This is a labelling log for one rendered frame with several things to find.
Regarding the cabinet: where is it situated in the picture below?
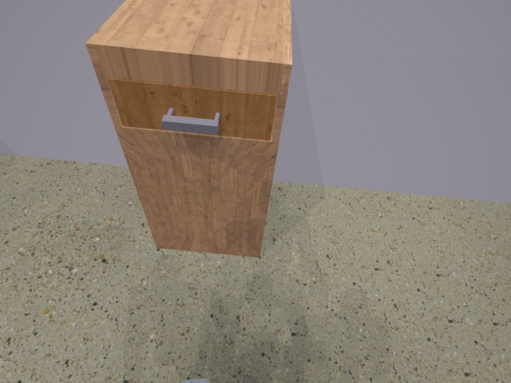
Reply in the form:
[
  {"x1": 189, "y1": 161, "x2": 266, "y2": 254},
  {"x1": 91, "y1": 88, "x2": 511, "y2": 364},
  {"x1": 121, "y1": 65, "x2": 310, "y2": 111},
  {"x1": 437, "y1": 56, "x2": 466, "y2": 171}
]
[{"x1": 85, "y1": 0, "x2": 292, "y2": 258}]

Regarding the handle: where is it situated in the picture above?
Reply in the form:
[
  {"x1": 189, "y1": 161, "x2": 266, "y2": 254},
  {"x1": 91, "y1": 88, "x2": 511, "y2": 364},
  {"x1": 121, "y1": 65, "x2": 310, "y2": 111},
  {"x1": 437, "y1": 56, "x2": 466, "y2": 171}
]
[{"x1": 161, "y1": 108, "x2": 220, "y2": 135}]

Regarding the drawer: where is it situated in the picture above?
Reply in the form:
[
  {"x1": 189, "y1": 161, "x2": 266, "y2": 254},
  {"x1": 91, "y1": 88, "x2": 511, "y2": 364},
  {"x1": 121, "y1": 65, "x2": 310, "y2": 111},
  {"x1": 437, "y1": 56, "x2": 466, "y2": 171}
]
[{"x1": 108, "y1": 77, "x2": 276, "y2": 140}]

